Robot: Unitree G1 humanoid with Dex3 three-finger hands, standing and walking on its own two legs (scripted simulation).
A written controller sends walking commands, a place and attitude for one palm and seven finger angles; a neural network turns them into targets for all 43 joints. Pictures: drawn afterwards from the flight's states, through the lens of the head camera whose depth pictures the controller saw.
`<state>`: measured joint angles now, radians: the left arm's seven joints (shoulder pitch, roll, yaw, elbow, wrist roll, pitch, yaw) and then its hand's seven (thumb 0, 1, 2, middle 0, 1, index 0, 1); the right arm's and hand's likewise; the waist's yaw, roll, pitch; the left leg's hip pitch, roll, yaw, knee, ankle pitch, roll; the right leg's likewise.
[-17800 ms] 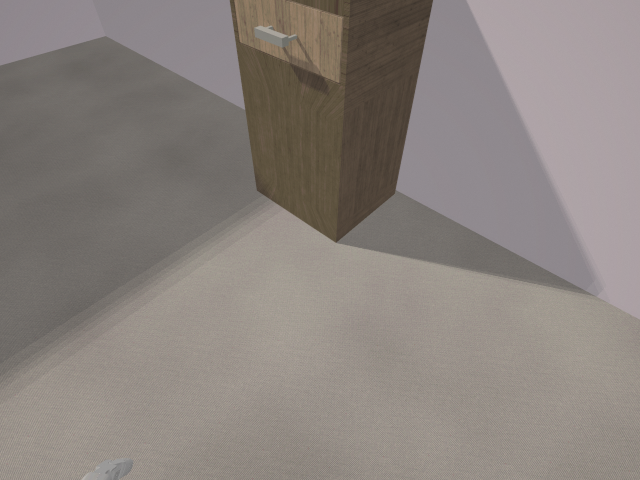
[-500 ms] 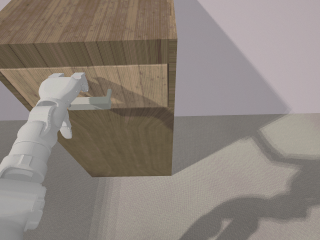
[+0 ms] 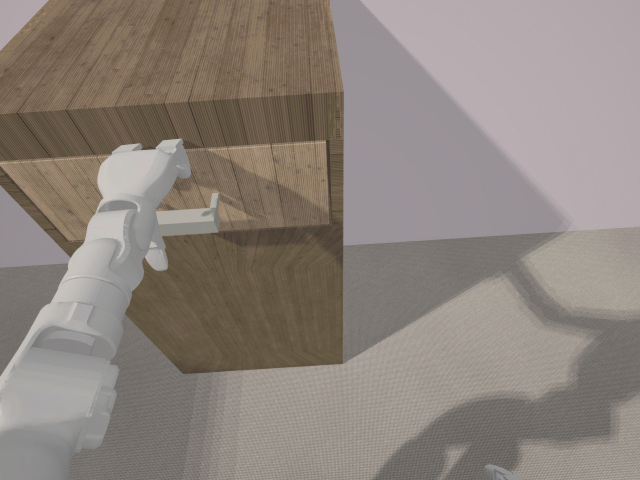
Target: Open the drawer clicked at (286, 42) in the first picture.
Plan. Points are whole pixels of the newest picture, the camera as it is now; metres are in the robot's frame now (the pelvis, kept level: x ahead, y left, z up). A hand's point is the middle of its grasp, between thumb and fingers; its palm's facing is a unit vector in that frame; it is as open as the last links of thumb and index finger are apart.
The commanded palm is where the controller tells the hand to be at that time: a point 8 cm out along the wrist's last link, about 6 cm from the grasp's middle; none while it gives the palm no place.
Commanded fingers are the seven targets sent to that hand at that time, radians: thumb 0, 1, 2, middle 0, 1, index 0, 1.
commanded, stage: move the hooked fingers above the handle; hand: left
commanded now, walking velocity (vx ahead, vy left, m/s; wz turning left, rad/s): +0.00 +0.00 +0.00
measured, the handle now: (179, 211) +0.50 +0.23 +0.03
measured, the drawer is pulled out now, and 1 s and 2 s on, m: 0.00 0.00 0.00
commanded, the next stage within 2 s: none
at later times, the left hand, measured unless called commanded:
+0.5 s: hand (175, 197) +0.46 +0.20 +0.10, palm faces +0.08 -0.01 -1.00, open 13.6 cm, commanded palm +0.43 +0.25 +0.15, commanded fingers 0.00 -0.50 0.30 -0.30 -1.20 -0.30 -1.20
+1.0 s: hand (173, 208) +0.46 +0.21 +0.08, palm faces +0.04 -0.05 -1.00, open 13.8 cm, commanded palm +0.44 +0.25 +0.15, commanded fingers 0.00 -0.50 0.30 -0.30 -1.20 -0.30 -1.20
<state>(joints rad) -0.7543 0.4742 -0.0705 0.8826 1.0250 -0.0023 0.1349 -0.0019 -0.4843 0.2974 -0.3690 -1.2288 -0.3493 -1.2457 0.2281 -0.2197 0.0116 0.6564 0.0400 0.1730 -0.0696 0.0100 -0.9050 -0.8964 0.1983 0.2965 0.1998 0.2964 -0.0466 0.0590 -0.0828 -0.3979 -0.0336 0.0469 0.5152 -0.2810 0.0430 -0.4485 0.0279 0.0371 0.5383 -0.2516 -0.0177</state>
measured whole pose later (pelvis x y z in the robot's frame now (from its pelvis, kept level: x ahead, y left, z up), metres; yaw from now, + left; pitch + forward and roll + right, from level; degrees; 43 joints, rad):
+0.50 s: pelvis +0.01 +0.00 +0.00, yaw +0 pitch +10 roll +0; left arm -0.72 0.44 -0.11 0.77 1.02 -0.05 0.21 0.00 -0.48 0.30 -0.43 -1.28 -0.35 -1.25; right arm 0.23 -0.26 -0.02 0.70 0.03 0.17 -0.04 0.01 -0.91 -0.90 0.19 0.30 0.20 0.30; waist -0.02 0.07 -0.09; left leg -0.41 -0.03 0.04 0.53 -0.30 0.04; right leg -0.46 0.03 0.03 0.55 -0.27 -0.02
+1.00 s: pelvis +0.01 +0.00 -0.01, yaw +3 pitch +12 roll +0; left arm -0.73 0.49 -0.12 0.75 1.00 -0.18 0.18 0.00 -0.48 0.30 -0.38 -1.25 -0.32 -1.21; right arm 0.27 -0.29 -0.06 0.69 0.02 0.13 -0.06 0.01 -0.91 -0.90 0.19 0.30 0.20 0.30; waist -0.04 0.04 -0.07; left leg -0.48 -0.04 0.00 0.60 -0.32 0.04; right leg -0.51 0.02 -0.01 0.59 -0.29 -0.03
